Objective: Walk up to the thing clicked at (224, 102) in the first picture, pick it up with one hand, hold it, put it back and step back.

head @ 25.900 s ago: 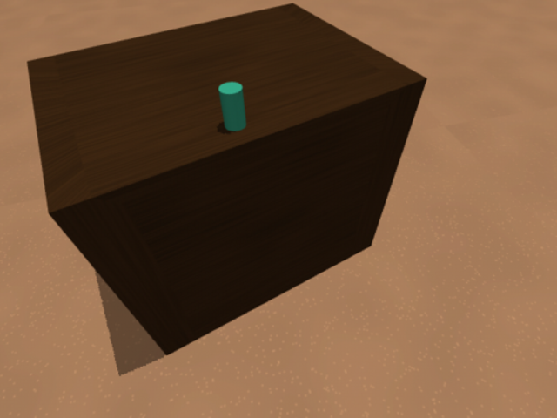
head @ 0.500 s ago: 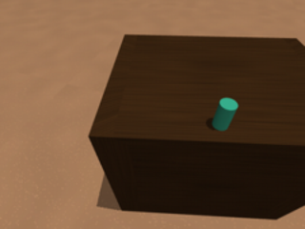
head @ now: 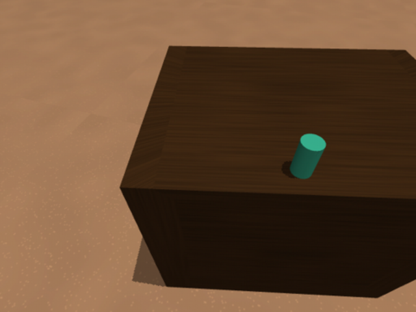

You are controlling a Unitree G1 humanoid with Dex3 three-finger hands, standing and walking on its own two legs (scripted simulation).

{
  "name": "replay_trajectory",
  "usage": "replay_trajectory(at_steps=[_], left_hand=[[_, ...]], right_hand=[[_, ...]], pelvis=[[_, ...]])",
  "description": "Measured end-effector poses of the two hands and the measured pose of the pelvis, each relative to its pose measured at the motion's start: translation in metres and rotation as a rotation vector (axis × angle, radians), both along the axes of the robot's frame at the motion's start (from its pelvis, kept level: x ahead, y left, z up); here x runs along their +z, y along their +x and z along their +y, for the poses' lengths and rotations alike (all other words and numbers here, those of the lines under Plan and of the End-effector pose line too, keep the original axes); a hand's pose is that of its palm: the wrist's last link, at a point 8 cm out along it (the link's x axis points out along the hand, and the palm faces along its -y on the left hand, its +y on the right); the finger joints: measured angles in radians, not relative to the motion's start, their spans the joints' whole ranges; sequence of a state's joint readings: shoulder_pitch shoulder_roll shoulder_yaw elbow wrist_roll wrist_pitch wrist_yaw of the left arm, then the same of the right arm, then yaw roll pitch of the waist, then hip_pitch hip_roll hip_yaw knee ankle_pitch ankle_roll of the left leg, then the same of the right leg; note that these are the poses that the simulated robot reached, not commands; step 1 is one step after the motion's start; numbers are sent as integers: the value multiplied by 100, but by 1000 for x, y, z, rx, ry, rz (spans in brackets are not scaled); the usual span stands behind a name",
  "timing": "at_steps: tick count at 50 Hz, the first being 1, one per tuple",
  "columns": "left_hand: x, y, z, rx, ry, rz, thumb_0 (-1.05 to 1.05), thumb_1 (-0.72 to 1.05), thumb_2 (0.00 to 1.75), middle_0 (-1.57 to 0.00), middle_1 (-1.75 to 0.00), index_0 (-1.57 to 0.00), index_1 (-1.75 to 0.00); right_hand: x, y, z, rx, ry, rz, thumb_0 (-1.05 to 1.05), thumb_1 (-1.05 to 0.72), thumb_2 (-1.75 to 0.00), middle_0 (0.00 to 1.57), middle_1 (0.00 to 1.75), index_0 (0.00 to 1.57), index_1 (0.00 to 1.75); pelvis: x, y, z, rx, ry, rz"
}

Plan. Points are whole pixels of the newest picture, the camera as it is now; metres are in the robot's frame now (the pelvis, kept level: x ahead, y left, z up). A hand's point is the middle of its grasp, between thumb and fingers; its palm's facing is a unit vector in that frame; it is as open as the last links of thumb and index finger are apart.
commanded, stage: home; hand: right
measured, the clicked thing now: (306, 157) +0.42 -0.18 +0.06
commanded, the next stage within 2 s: stand in 0.06 s
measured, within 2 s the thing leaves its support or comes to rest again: neither
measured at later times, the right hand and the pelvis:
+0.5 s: hand out of the picture +0.07 -0.26 -0.16, palm faces -0.05 +0.94 -0.35, open 12.1 cm; pelvis +0.00 +0.00 +0.00, yaw +0 degrees
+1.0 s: hand out of the picture +0.07 -0.26 -0.16, palm faces -0.04 +0.94 -0.35, open 7.4 cm; pelvis +0.00 +0.00 +0.00, yaw +0 degrees
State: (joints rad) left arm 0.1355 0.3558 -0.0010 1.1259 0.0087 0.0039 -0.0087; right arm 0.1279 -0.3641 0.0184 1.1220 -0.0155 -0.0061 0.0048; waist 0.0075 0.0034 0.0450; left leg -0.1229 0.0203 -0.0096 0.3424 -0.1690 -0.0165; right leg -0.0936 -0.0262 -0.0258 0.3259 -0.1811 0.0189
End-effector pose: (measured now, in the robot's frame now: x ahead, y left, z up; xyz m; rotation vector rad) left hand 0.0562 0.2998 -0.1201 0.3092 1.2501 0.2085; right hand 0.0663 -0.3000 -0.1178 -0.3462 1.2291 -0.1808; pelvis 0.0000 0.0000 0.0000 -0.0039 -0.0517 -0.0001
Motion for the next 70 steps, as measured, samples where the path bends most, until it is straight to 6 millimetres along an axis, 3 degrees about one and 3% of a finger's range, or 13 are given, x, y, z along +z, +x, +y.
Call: replay_trajectory(at_steps=[10, 15, 26, 32, 37, 46, 70], left_hand=[[1, 3, 0, 2, 2, -7, 0, 90, 89, -20, -30, -21, -30], [1, 4, -1, 2, 2, -13, 0, 90, 89, -20, -30, -21, -30], [1, 1, -1, 5, 1, -5, 0, 90, 89, -20, -30, -21, -30], [1, 0, -2, 4, 2, 0, 0, 90, 89, -20, -30, -21, -30], [1, 2, -2, 1, 3, -7, 0, 90, 89, -20, -30, -21, -30], [1, 5, -2, -4, 0, -20, 0, 90, 89, -20, -30, -21, -30], [2, 3, -1, -4, 5, -13, 0, 90, 89, -20, -30, -21, -30]], right_hand=[[0, 2, 0, -2, 3, -3, -1, 55, -4, 6, 5, 6, 4], [0, 3, 0, -2, 3, -7, -1, 45, -14, 11, 13, 12, 13], [-1, 0, 0, -5, 6, 4, 0, -22, -70, 19, 28, 19, 27], [-2, -1, 0, -9, 8, 11, 0, -62, -84, 20, 29, 20, 29], [-1, 1, 0, -11, 8, 3, 0, -80, -88, 20, 30, 20, 29], [0, 0, 0, -13, 8, -3, 0, -89, -90, 20, 30, 21, 30], [-2, -1, 2, -19, 13, 4, 0, -91, -90, 20, 30, 21, 30]], pelvis=[[0, 1, 0, 1, 0, -1], [0, 1, -1, 2, 0, -2], [0, 1, -1, 4, 2, 2], [0, 2, -1, 3, 0, 2], [0, 2, -1, 2, 1, -1], [0, 0, -1, 1, 0, -1], [0, 1, 0, 0, 2, -1]])
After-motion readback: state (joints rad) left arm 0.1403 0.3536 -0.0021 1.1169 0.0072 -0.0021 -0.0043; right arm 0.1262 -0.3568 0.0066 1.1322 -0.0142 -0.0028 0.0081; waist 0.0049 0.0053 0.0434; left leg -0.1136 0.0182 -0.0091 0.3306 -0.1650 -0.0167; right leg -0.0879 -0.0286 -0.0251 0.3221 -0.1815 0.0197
